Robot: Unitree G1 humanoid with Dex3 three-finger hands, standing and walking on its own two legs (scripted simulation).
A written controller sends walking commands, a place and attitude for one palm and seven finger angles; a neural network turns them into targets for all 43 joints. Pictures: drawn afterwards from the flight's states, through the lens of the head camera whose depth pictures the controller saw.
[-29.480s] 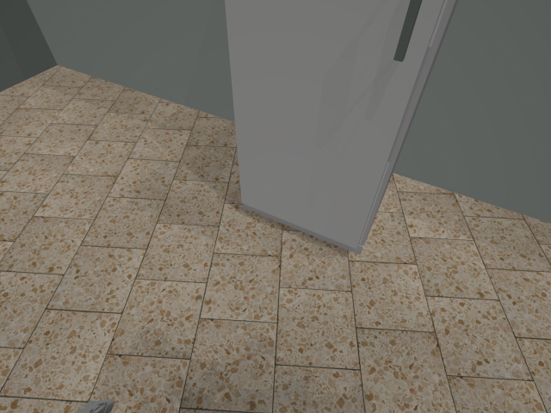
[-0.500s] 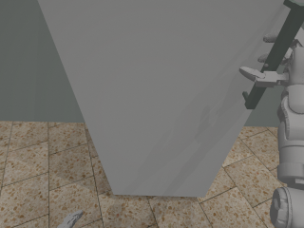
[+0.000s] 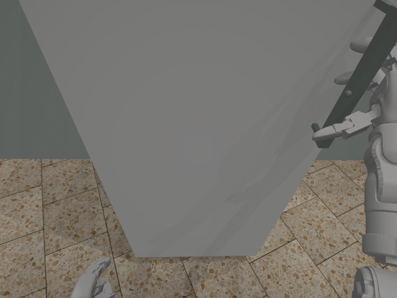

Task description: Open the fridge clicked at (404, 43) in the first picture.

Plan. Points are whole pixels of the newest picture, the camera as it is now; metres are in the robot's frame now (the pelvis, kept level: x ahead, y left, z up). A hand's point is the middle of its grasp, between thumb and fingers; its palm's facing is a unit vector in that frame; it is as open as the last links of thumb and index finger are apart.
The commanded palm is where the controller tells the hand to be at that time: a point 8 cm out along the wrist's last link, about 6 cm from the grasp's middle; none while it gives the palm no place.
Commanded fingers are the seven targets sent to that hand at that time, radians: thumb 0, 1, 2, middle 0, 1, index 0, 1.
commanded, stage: slip the hand off the handle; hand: right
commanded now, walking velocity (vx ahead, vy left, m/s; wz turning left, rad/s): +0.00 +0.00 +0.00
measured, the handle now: (347, 85) +0.42 -0.23 +0.26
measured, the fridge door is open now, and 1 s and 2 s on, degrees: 0 0 0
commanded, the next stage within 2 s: none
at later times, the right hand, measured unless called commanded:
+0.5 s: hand (354, 89) +0.39 -0.22 +0.27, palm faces +0.25 +0.94 -0.23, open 14.6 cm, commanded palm +0.38 -0.31 +0.26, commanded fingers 0.00 0.55 -0.20 0.25 1.15 0.25 1.15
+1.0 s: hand out of the picture +0.37 -0.32 +0.26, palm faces +0.40 +0.89 -0.21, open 14.6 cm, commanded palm +0.33 -0.36 +0.26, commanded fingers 0.00 0.55 -0.20 0.25 1.15 0.25 1.15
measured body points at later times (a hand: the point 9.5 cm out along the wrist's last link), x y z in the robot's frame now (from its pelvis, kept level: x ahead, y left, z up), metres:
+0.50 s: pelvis -0.03 +0.00 +0.00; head -0.03 +0.00 +0.45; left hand +0.07 +0.26 -0.12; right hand +0.37 -0.27 +0.28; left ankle -0.01 +0.11 -0.74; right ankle +0.01 -0.14 -0.74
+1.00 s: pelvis -0.06 -0.03 -0.02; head -0.06 -0.03 +0.43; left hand -0.02 +0.25 -0.13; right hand +0.34 -0.36 +0.27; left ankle -0.01 +0.11 -0.74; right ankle +0.01 -0.14 -0.74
